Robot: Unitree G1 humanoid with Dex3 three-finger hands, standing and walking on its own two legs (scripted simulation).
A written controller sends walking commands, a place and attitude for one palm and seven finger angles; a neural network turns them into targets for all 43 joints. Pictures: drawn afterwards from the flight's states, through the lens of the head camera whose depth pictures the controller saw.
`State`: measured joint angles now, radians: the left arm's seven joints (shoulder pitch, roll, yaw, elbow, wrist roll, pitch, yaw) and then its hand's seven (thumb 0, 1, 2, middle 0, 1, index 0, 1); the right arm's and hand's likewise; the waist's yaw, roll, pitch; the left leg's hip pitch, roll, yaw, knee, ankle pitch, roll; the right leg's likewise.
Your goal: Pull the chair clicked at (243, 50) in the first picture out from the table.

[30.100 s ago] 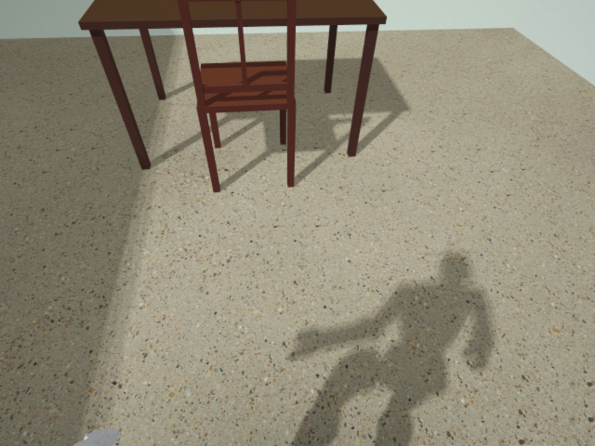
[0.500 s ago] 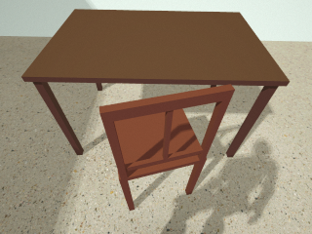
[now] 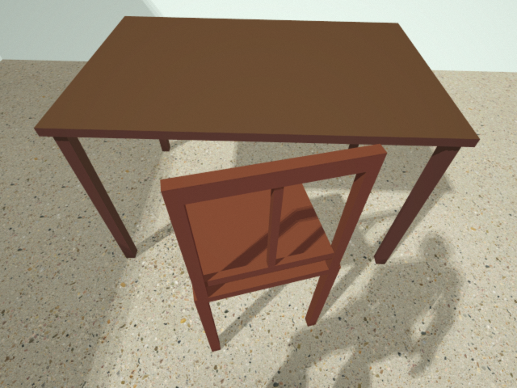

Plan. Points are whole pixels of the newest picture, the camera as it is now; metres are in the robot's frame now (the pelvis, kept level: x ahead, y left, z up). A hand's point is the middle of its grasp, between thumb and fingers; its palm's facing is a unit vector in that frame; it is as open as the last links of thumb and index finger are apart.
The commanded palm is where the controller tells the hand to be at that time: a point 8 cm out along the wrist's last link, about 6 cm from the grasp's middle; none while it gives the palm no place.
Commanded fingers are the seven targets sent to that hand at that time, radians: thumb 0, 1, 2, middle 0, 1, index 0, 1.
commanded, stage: shuffle to correct the standing spot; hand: left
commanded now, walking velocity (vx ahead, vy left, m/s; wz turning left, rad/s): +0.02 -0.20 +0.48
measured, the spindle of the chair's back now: (273, 229) +0.44 +0.00 -0.07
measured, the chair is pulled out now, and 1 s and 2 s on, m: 0.11 0.11 0.11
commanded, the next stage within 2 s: come to a stop and stand still in 0.88 s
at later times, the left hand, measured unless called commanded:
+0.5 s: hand out of the picture -0.04 +0.13 -0.19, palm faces +0.22 -0.96 -0.20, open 7.4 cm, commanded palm none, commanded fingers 0.00 0.90 0.90 -0.20 -0.30 -0.20 -0.30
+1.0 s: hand out of the picture -0.01 +0.06 -0.18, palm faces +0.27 -0.93 -0.27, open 7.4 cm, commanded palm none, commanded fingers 0.00 0.90 0.90 -0.20 -0.30 -0.20 -0.30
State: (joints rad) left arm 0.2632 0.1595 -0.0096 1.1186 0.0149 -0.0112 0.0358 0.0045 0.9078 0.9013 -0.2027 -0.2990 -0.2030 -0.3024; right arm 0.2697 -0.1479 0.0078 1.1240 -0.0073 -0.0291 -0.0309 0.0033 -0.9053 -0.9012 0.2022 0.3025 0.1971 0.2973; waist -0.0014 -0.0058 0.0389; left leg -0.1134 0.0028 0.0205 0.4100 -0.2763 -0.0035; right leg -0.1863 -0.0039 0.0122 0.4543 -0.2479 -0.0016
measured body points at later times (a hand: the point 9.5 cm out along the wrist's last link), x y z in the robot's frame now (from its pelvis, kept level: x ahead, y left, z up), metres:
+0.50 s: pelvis +0.00 -0.05 -0.01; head +0.03 -0.03 +0.44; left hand -0.05 +0.18 -0.17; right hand +0.06 -0.28 -0.16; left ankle -0.05 +0.06 -0.70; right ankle +0.00 -0.12 -0.74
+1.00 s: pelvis +0.01 -0.14 -0.01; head +0.05 -0.14 +0.43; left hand -0.03 +0.11 -0.16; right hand +0.10 -0.36 -0.17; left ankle -0.02 +0.03 -0.74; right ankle +0.05 -0.26 -0.75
